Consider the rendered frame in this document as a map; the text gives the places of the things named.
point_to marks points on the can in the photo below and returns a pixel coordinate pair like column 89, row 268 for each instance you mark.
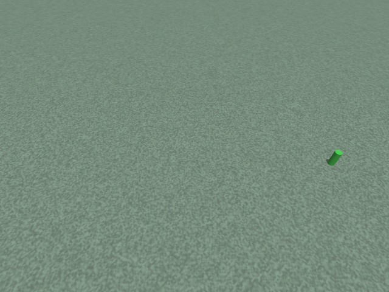
column 334, row 158

